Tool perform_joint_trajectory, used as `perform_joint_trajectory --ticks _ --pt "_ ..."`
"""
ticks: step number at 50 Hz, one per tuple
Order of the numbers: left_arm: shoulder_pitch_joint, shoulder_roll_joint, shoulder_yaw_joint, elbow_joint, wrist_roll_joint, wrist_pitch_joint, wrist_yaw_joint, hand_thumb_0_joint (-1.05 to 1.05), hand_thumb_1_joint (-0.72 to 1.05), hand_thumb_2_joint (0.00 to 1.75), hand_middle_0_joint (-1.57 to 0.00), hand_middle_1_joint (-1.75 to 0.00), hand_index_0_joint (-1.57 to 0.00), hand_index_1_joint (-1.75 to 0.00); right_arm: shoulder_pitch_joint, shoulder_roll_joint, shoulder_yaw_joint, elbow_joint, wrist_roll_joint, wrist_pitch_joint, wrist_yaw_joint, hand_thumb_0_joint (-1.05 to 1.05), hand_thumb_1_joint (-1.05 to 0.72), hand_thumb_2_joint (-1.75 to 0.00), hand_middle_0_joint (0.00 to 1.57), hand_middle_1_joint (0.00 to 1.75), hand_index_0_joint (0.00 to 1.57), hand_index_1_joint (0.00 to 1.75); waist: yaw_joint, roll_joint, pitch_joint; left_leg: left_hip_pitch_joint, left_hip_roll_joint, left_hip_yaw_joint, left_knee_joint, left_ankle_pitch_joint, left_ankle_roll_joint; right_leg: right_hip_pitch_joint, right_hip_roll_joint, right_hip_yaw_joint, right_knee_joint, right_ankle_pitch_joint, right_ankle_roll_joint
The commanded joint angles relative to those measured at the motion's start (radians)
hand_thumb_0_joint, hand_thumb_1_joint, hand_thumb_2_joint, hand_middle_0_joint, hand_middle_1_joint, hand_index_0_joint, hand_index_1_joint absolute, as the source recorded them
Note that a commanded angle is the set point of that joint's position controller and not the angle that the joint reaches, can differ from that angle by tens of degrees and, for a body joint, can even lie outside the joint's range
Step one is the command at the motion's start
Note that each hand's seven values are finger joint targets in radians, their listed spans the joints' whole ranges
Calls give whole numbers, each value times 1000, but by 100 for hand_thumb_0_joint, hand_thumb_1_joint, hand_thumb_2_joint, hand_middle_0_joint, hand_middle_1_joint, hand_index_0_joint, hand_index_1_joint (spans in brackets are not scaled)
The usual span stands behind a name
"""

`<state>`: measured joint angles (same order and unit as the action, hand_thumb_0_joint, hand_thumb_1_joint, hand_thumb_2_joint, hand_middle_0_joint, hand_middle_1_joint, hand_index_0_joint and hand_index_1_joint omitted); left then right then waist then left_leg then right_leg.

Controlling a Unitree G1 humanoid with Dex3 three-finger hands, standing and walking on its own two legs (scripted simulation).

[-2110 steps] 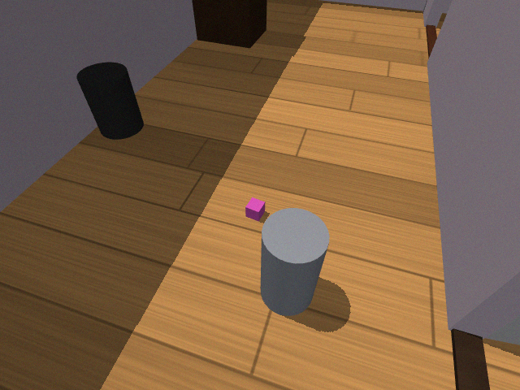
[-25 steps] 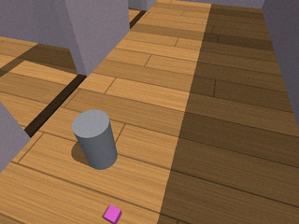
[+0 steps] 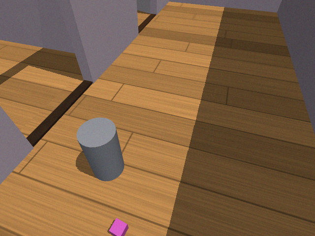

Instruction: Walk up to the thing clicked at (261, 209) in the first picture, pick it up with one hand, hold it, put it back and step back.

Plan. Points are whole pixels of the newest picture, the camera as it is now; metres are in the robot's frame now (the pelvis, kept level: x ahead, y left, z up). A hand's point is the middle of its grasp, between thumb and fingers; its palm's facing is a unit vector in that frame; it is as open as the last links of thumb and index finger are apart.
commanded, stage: stand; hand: left
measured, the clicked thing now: (119, 229) +0.35 +0.22 -0.75
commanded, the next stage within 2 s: none
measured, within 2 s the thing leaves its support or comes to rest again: neither
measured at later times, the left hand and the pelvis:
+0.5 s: hand out of the picture +0.08 +0.24 -0.15, palm faces -0.04 -0.94 -0.34, open 7.4 cm; pelvis +0.00 -0.01 +0.00, yaw +0 degrees
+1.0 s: hand out of the picture +0.09 +0.24 -0.15, palm faces -0.04 -0.94 -0.35, open 7.4 cm; pelvis +0.01 -0.01 +0.00, yaw +0 degrees
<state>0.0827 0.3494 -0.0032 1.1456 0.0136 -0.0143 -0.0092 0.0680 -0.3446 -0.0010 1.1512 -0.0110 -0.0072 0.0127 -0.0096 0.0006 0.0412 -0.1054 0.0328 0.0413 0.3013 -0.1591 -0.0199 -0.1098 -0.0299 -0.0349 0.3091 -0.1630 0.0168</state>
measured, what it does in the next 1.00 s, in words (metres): stands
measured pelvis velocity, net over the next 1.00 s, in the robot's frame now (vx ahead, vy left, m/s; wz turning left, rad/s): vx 0.01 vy -0.01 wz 0.00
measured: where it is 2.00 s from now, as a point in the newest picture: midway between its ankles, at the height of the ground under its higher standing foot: outside the picture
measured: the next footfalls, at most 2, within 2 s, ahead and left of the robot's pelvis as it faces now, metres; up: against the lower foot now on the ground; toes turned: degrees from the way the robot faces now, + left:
none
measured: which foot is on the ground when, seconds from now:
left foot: down 0.00-1.00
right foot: down 0.00-1.00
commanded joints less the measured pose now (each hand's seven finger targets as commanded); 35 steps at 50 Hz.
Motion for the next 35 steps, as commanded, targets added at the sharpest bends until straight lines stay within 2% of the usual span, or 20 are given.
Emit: perform_joint_trajectory --ticks 1,7,8,17,19,20,24,26,31,35 --pt "-44 214 41 -58 -7 -17 16 0 90 90 -20 -30 -20 -30 -38 -211 -42 -56 1 -20 -15 0 -90 -90 20 30 20 30 2 0 -62 19 112 -93 -51 87 20 -11 -113 90 -58 77 -23" --pt "-35 217 41 -65 -5 -19 15 0 90 90 -20 -30 -20 -30 -37 -212 -41 -61 0 -21 -14 0 -90 -90 20 30 20 30 3 9 -76 22 111 -91 -43 75 24 0 -118 97 -58 92 -27" --pt "-34 222 42 -66 -5 -20 16 0 90 90 -20 -30 -20 -30 -36 -210 -41 -61 0 -22 -13 0 -90 -90 20 30 20 30 2 2 -83 33 115 -93 -42 100 22 -4 -117 94 -50 104 -30" --pt "-32 217 40 -68 -6 -19 16 0 90 90 -20 -30 -20 -30 -26 -215 -39 -58 0 -22 -16 0 -90 -90 20 30 20 30 5 -2 -82 31 117 -90 -35 114 24 11 -118 97 -49 123 -31" --pt "-30 222 40 -66 -7 -17 16 0 90 90 -20 -30 -20 -30 -23 -210 -37 -57 2 -20 -16 0 -90 -90 20 30 20 30 5 -14 -58 22 111 -93 -45 83 19 -11 -113 97 -56 85 -29" --pt "-27 220 41 -67 -6 -17 16 0 90 90 -20 -30 -20 -30 -26 -222 -41 -61 0 -20 -16 0 -90 -90 20 30 20 30 5 0 -76 35 114 -88 -35 92 24 -3 -117 102 -56 108 -32" --pt "-24 224 43 -67 -6 -16 16 0 90 90 -20 -30 -20 -30 -18 -214 -38 -60 -2 -20 -15 0 -90 -90 20 30 20 30 6 0 -70 25 113 -92 -44 87 21 -6 -113 96 -51 92 -32" --pt "-28 220 41 -68 -7 -17 16 0 90 90 -20 -30 -20 -30 -15 -212 -36 -58 0 -19 -14 0 -90 -90 20 30 20 30 7 -10 -54 9 110 -93 -44 63 20 -9 -110 96 -61 52 -29" --pt "-27 224 42 -73 -6 -18 16 0 90 90 -20 -30 -20 -30 -9 -216 -37 -62 -3 -21 -16 0 -90 -90 20 30 20 30 2 4 -89 29 115 -87 -32 115 24 14 -120 103 -47 144 -35" --pt "-24 221 42 -71 -9 -17 16 0 90 90 -20 -30 -20 -30 -4 -219 -37 -60 -1 -23 -17 0 -90 -90 20 30 20 30 8 8 -82 31 119 -91 -40 133 20 14 -116 97 -41 144 -35"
